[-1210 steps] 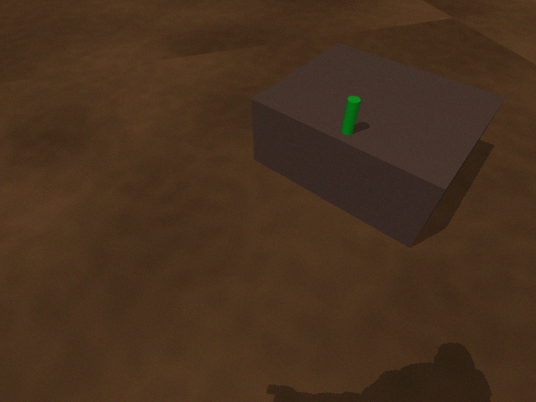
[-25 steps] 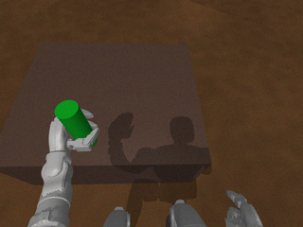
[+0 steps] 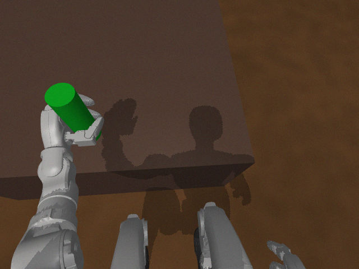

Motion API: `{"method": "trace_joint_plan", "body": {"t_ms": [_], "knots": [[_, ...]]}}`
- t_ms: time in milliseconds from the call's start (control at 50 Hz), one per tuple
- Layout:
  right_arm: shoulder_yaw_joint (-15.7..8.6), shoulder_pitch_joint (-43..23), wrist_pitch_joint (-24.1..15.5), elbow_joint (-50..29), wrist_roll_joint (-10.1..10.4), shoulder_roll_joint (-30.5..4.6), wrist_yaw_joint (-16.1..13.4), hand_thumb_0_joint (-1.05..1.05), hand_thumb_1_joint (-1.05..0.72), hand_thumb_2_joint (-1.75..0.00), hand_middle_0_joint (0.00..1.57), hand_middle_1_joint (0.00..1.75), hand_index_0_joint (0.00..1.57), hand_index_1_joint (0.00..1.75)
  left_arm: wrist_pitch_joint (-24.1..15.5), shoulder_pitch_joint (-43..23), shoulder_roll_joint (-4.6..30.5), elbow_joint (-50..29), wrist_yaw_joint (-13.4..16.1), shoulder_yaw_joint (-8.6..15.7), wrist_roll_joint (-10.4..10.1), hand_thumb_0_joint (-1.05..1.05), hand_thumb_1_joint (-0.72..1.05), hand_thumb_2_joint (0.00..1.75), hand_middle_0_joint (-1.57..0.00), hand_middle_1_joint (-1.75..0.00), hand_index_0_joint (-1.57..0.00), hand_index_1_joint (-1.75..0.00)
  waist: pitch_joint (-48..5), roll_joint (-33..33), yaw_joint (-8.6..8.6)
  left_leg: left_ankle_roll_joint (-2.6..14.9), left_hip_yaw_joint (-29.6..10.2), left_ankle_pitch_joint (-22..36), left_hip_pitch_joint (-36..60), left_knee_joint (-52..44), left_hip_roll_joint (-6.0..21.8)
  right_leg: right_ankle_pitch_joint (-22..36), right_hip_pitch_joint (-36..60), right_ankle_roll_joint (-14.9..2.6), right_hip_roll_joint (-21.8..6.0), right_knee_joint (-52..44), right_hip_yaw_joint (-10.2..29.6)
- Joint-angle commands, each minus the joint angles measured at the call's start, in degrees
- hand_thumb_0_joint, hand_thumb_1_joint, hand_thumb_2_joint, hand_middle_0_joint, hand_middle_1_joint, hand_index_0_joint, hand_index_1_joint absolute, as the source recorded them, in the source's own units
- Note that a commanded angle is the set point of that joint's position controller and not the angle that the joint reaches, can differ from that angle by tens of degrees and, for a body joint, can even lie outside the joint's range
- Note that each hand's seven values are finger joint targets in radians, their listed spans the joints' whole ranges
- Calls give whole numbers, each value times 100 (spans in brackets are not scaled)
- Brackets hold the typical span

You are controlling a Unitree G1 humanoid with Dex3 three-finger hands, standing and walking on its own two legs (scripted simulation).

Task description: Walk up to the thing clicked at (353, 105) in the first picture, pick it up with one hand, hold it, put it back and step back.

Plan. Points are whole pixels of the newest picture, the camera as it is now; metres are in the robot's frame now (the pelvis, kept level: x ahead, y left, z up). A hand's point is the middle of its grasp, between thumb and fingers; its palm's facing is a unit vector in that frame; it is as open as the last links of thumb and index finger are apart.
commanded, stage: crouch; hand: left
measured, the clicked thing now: (77, 116) +0.44 +0.19 +0.03
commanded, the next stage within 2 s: lower in 0.30 s
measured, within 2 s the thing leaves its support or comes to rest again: rests again in 1.60 s
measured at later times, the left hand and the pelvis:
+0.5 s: hand (92, 126) +0.45 +0.18 -0.05, palm faces +0.09 -1.00 -0.03, open 7.1 cm; pelvis -0.01 +0.00 -0.05, yaw +0 degrees
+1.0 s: hand (99, 136) +0.46 +0.19 -0.12, palm faces +0.08 -1.00 -0.05, open 7.1 cm; pelvis -0.03 +0.00 -0.11, yaw +0 degrees
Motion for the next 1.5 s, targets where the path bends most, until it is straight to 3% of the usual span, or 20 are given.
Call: {"method": "trace_joint_plan", "body": {"t_ms": [0, 120, 140, 220, 280, 400, 500, 560, 580, 600, 700, 900, 920, 1000, 1080, 1220, 1360, 1380, 1420, 1480], "knots": [[-324, 504, -135, -407, 10, -1012, -38, 0, -90, -90, 20, 30, 20, 30, -459, -2110, 1272, -1345, 42, 142, -30, 0, 49, 123, -139, -142, -141, -141, -3245, 410, -34, 244, 119, 1401, 1213, -871, -173, 1217, 1929, -298, 112, -719, 10], [-314, 482, -85, -387, -2, -1074, -21, 0, -90, -90, 20, 30, 20, 30, -381, -2403, 1207, -1316, 55, -31, -3, 0, 45, 125, -139, -141, -140, -141, -3286, 808, -6, 177, 10, 1238, 1337, -833, -142, 926, 1250, -362, 141, -478, -111], [-316, 492, -91, -371, -5, -1082, -10, 0, -90, -90, 20, 30, 20, 30, -328, -2170, 1005, -1104, 43, -117, -14, 0, 45, 125, -138, -141, -138, -140, -3309, 764, -48, 172, -16, 1339, 1369, -788, -132, 1004, 1180, -363, 133, -430, -149], [-311, 459, -78, -391, 16, -1101, -3, 0, -90, -90, 20, 30, 20, 30, -236, -2224, 1140, -1197, 102, 16, -35, 0, 46, 126, -139, -142, -139, -142, -3300, 605, 0, 196, 5, 1365, 1062, -650, -155, 1045, 1202, -352, 130, -320, -145], [-318, 444, -63, -424, 21, -1107, -9, 0, -90, -90, 20, 30, 20, 30, -175, -2117, 1000, -1125, 143, -65, -38, 0, 46, 123, -135, -139, -136, -138, -3238, 371, -90, 246, 44, 1302, 768, -487, -174, 1082, 1300, -318, 116, -293, -119], [-294, 467, -38, -419, 0, -1056, 14, 0, -91, -90, 20, 30, 20, 30, -264, -2341, 1297, -1297, 256, 137, 60, 0, 43, 125, -138, -142, -139, -142, -3489, 367, -59, 292, 145, 1447, 445, -171, -196, 1267, 1390, -287, 94, -103, 20], [-273, 441, -29, -388, -42, -1083, 48, 0, -91, -90, 20, 30, 20, 30, -340, -2233, 1135, -732, 230, 103, 100, 0, 42, 128, -141, -146, -142, -146, -3109, 299, -150, 293, 115, 1185, -103, 128, -211, 1014, 744, -311, 104, 226, -24], [-255, 462, -39, -459, -81, -1094, 79, 0, -91, -90, 20, 30, 20, 30, -424, -2424, 1284, -886, 165, 64, 169, 0, 43, 128, -141, -146, -142, -146, -3435, 378, -162, 300, 154, 1173, -252, 318, -226, 1024, 799, -295, 89, 351, 62], [-264, 437, -43, -462, -75, -1117, 84, 0, -92, -90, 20, 30, 20, 30, -449, -2457, 1443, -860, 163, 206, 169, 0, 44, 129, -141, -147, -142, -146, -3436, 420, -102, 284, 127, 973, -224, 278, -232, 798, 643, -314, 97, 391, 46], [-255, 439, -49, -468, -92, -1122, 87, 0, -91, -90, 20, 30, 20, 30, -463, -2579, 1350, -878, 136, 70, 195, 0, 43, 129, -141, -147, -142, -146, -3478, 559, -150, 262, 115, 976, -191, 307, -227, 785, 493, -328, 95, 483, 8], [-245, 547, -55, -459, -68, -1210, 77, 0, -91, -91, 20, 30, 20, 30, -495, -2936, 1662, -1228, 78, 272, 69, 0, 44, 130, -140, -147, -141, -147, -4130, 747, -102, 235, 119, 1127, -71, 525, -225, 881, 410, -330, 91, 760, -21], [-229, 518, -26, -440, -18, -1240, 29, 0, -91, -91, 20, 30, 20, 30, -251, -2609, 1613, -838, 61, 332, 97, 0, 42, 130, -139, -145, -139, -145, -3641, 553, -169, 273, 143, 660, -695, 753, -250, 484, -36, -319, 64, 995, -82], [-217, 531, -27, -462, -25, -1224, 22, 0, -91, -91, 20, 30, 20, 30, -227, -2574, 1510, -680, 54, 219, 132, 0, 42, 130, -141, -146, -141, -146, -3593, 466, -257, 296, 155, 641, -876, 856, -266, 506, -13, -303, 57, 1007, -73], [-198, 549, -22, -470, -15, -1223, 30, 0, -91, -90, 20, 30, 20, 30, -228, -2656, 1520, -898, 5, 280, 84, 0, 44, 130, -139, -145, -140, -145, -3683, 405, -230, 310, 176, 812, -961, 1026, -276, 666, -75, -308, 50, 1147, -59], [-200, 497, -34, -494, -29, -1229, 23, 0, -91, -90, 20, 30, 20, 30, -264, -2889, 1711, -991, 31, 341, 121, 0, 45, 130, -139, -145, -140, -145, -3560, 477, -202, 315, 203, 454, -1133, 1070, -284, 317, -237, -293, 38, 1185, -36], [-216, 573, -21, -522, -30, -1292, 23, 0, -91, -91, 20, 30, 20, 30, -200, -3030, 1742, -1109, 26, 291, 147, 0, 39, 130, -139, -144, -139, -145, -4022, 707, -207, 282, 189, 602, -892, 1161, -290, 441, -338, -320, 35, 1400, -95], [-199, 615, 2, -524, -16, -1276, 11, 0, -91, -90, 20, 30, 20, 30, -86, -2977, 1539, -1140, 33, 152, 126, 0, 41, 129, -137, -142, -137, -143, -3885, 582, -288, 304, 221, 781, -1153, 1354, -308, 645, -311, -310, 19, 1492, -75], [-196, 566, 1, -509, -7, -1280, 2, 0, -91, -90, 20, 30, 20, 30, -69, -2830, 1572, -1066, 45, 227, 118, 0, 41, 128, -136, -141, -136, -142, -3743, 578, -214, 307, 219, 769, -1149, 1352, -309, 622, -403, -311, 8, 1511, -79], [-204, 564, 3, -523, 0, -1277, 18, 0, -91, -90, 20, 30, 20, 30, -42, -2779, 1410, -862, 69, 148, 137, 0, 42, 128, -136, -142, -137, -142, -3512, 467, -287, 316, 202, 599, -1295, 1341, -309, 478, -576, -307, 9, 1508, -110], [-220, 531, 14, -561, -7, -1285, 17, 0, -90, -90, 20, 30, 20, 30, -101, -2847, 1632, -1019, 84, 201, 208, 0, 43, 129, -136, -141, -136, -141, -3542, 431, -246, 329, 209, 294, -1417, 1322, -312, 192, -562, -296, 18, 1488, -119]]}}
